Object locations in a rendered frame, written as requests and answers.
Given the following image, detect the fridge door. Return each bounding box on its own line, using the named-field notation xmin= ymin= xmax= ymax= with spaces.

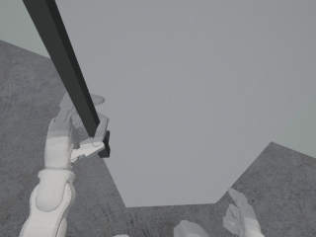
xmin=54 ymin=0 xmax=316 ymax=207

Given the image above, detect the right robot hand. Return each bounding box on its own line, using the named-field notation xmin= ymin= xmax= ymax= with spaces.
xmin=223 ymin=188 xmax=262 ymax=237

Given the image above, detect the robot left forearm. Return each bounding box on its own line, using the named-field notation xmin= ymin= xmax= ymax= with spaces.
xmin=19 ymin=169 xmax=76 ymax=237

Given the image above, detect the right robot thigh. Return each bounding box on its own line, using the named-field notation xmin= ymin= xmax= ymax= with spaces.
xmin=173 ymin=221 xmax=209 ymax=237

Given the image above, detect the left robot hand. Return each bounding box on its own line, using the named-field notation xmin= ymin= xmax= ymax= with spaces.
xmin=44 ymin=91 xmax=110 ymax=171

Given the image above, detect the handle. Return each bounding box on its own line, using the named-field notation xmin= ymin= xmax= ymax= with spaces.
xmin=23 ymin=0 xmax=111 ymax=158

